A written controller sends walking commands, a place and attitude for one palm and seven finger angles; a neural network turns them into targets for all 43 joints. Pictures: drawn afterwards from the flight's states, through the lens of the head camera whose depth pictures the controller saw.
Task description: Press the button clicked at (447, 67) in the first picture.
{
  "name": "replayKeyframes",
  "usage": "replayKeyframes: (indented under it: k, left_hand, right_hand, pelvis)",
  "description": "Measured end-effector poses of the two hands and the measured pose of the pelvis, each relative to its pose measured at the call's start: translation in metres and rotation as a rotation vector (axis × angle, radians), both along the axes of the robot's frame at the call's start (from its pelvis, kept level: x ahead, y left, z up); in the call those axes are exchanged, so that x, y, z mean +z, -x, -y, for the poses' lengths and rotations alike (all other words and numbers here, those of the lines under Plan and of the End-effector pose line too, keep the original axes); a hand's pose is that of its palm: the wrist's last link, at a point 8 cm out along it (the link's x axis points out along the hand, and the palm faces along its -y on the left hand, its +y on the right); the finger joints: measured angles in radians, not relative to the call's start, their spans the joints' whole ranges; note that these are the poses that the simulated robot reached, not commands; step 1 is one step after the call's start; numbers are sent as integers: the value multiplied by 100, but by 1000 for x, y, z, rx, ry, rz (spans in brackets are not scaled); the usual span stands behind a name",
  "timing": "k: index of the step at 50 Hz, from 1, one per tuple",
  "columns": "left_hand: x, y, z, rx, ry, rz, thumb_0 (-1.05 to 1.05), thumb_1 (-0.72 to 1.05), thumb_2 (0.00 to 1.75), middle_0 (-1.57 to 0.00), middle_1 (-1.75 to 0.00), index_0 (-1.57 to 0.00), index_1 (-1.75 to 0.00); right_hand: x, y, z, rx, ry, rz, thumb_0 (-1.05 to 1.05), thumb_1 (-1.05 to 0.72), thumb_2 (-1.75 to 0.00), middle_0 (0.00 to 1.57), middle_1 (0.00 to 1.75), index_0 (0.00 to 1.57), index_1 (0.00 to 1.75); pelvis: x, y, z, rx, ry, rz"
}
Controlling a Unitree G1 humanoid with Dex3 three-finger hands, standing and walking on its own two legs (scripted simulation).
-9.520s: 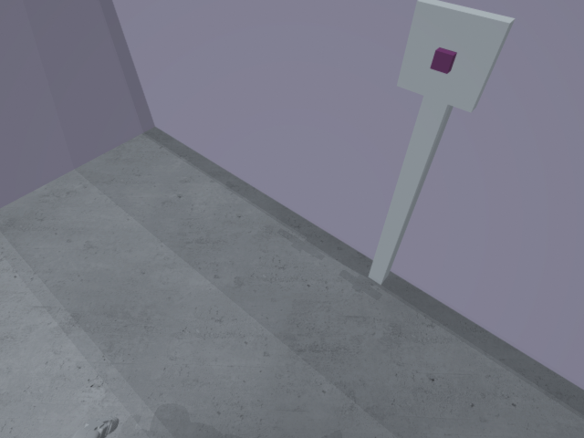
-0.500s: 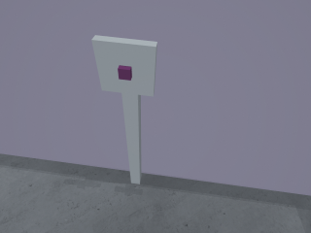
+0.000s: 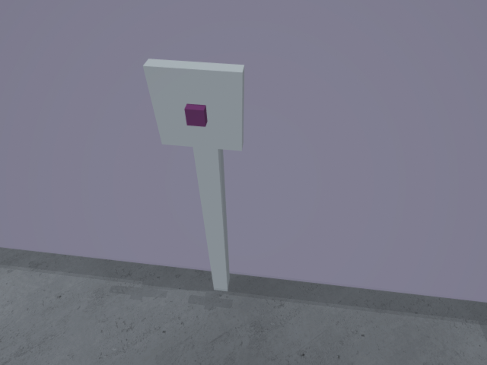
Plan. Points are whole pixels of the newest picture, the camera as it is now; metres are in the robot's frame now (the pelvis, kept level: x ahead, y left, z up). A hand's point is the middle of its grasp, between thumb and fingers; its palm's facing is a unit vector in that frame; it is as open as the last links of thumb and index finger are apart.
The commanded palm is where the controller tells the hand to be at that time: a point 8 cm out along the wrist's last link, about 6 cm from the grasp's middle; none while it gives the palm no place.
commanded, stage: come to a stop and stand still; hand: left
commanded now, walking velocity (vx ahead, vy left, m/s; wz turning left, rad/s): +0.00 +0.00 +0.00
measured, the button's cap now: (196, 114) +0.53 +0.12 +0.15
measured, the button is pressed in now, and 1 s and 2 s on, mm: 0 0 0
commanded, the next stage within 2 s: look again from close up in 0.64 s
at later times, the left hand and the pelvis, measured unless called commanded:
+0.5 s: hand out of the picture -0.01 +0.15 -0.17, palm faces +0.01 -0.99 -0.15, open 7.4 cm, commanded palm none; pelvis +0.00 -0.01 +0.01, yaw +0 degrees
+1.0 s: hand out of the picture -0.03 +0.13 -0.17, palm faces +0.03 -0.99 -0.15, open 7.4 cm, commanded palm none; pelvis -0.01 -0.02 +0.01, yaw +0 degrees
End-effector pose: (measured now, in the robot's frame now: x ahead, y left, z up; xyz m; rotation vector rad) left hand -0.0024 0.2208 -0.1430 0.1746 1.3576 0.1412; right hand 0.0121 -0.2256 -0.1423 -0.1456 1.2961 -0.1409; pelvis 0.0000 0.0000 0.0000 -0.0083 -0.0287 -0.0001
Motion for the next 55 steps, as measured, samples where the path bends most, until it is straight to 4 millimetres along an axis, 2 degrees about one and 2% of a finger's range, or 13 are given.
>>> replayKeyframes:
  k: [6,12,24,36,55]
  left_hand:
    - [4,-5,-1,2,-7,31,1,90,90,-20,-30,-19,-30]
    - [3,-3,6,1,8,28,1,90,90,-20,-30,-19,-30]
    - [-2,14,24,12,51,-19,1,90,90,-20,-30,-20,-30]
    - [-2,30,32,31,57,-56,1,90,90,-20,-30,-19,-30]
    - [0,36,42,47,63,-57,1,90,90,-20,-30,-19,-30]
  right_hand:
    - [3,-7,5,8,4,25,1,-93,-89,20,30,20,30]
    - [7,-7,9,7,10,26,1,-92,-89,20,30,20,30]
    - [8,13,9,-8,6,-42,0,-91,-89,20,30,20,30]
    - [6,31,1,-26,-19,-90,0,-91,-89,20,30,20,30]
    - [4,36,3,-32,-28,-96,0,-91,-89,20,30,20,30]
  pelvis:
    - [2,1,3,-2,-6,0]
    - [4,1,6,-6,-7,2]
    - [6,5,13,-7,-5,2]
    - [7,7,15,-5,-5,2]
    - [7,9,21,-5,-8,1]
